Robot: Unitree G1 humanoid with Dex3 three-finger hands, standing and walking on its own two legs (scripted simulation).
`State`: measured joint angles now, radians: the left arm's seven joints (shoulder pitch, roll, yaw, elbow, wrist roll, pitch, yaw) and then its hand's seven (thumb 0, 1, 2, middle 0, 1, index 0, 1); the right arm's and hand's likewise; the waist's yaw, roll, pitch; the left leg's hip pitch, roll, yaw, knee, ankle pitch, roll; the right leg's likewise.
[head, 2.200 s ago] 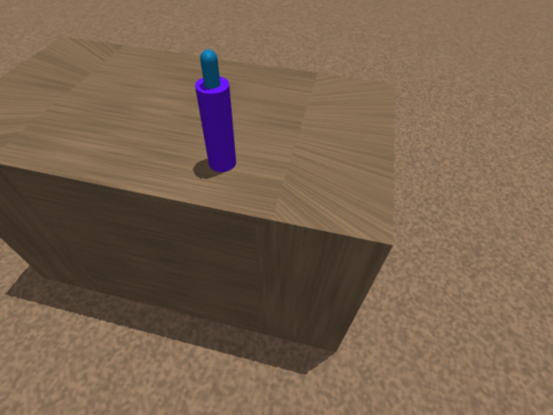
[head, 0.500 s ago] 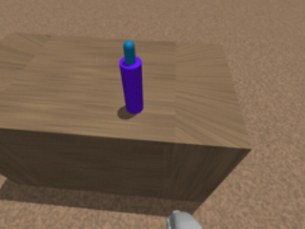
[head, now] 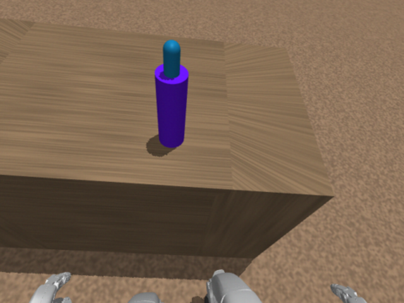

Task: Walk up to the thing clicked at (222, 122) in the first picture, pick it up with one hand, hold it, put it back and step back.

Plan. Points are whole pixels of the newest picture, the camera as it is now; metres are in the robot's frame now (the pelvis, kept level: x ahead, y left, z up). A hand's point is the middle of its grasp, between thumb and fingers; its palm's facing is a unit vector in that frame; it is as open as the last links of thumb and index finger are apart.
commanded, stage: walk up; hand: left
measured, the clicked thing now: (171, 99) +0.50 +0.07 +0.09
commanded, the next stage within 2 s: stand in 1.50 s
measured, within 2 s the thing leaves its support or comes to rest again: neither
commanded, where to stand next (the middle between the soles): +0.04 -0.05 m, yaw -2 degrees
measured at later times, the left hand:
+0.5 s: hand out of the picture +0.09 +0.22 -0.13, palm faces -0.09 -0.93 -0.36, open 7.4 cm
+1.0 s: hand out of the picture +0.11 +0.22 -0.12, palm faces -0.06 -0.94 -0.33, open 7.4 cm
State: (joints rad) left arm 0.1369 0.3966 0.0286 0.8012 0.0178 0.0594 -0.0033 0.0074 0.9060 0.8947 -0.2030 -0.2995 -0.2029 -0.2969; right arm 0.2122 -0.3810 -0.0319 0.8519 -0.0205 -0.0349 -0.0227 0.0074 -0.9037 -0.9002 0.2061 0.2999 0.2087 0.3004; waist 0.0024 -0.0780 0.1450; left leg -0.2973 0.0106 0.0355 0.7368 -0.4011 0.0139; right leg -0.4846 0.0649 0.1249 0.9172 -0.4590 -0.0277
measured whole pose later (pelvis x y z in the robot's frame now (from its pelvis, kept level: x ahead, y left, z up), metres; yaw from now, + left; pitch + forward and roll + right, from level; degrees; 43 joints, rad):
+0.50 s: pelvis -0.02 -0.03 +0.01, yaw -4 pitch -4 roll +1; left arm 0.16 0.36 0.02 0.94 0.01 0.01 -0.02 0.01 0.91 0.89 -0.20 -0.30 -0.20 -0.30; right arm 0.22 -0.38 -0.01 0.93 -0.01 -0.03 0.00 0.01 -0.90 -0.90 0.21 0.30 0.21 0.30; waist 0.00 0.00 0.09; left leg -0.26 0.02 0.02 0.65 -0.32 -0.02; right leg -0.30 -0.03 0.06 0.70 -0.34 0.02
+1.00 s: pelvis +0.00 -0.03 +0.03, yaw -3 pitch -2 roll +0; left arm 0.06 0.35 0.01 1.10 0.00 0.00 -0.02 0.01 0.91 0.90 -0.20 -0.30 -0.20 -0.30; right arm 0.11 -0.38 0.00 1.08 0.00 -0.03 0.00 0.01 -0.90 -0.90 0.20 0.30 0.21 0.30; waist 0.00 0.00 0.06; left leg -0.16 0.04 0.01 0.41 -0.23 -0.03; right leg -0.18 -0.02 0.03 0.42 -0.21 0.02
